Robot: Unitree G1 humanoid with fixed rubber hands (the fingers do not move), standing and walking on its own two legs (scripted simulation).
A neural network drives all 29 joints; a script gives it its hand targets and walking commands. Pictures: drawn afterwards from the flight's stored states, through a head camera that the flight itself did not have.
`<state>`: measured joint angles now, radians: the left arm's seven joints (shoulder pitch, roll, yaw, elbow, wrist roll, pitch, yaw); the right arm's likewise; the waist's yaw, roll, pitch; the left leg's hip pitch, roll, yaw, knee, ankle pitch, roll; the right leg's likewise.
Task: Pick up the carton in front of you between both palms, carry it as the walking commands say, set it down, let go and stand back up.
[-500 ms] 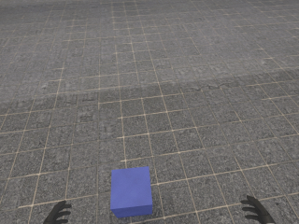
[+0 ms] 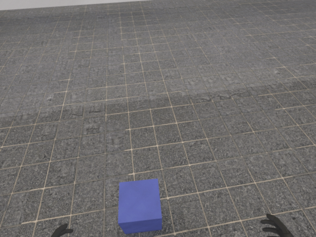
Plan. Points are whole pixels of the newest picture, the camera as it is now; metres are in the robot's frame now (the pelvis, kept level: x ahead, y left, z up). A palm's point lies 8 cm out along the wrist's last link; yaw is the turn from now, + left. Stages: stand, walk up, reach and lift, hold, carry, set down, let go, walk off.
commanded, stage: stand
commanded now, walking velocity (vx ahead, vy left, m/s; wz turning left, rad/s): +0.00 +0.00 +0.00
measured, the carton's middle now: (141, 206) +0.39 +0.12 -0.65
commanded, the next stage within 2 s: none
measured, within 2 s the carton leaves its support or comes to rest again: neither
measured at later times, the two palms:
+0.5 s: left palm out of the picture +0.08 +0.31 -0.10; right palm out of the picture +0.08 -0.30 -0.09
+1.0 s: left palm out of the picture +0.05 +0.32 -0.10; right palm out of the picture +0.07 -0.30 -0.09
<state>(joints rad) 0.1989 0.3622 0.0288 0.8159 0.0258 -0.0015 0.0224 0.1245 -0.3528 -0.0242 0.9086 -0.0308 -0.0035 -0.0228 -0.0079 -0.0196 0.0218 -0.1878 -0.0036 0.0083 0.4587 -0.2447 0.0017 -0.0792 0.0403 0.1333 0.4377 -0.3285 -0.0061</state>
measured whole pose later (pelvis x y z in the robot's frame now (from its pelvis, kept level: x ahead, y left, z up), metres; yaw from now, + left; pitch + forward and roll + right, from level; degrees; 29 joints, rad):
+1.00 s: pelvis -0.03 +0.01 +0.01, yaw +1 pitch -3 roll +0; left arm 0.16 0.40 0.01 0.99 0.01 -0.01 0.01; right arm 0.09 -0.39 0.00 1.07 -0.01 -0.02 -0.01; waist -0.01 -0.02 0.06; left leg -0.16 -0.02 -0.01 0.36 -0.15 0.01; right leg -0.05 0.02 0.12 0.34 -0.25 0.01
